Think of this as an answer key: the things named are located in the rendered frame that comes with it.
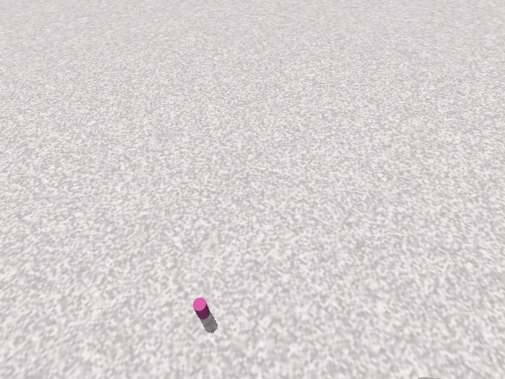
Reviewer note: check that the can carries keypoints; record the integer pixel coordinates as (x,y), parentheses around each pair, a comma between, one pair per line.
(201,308)

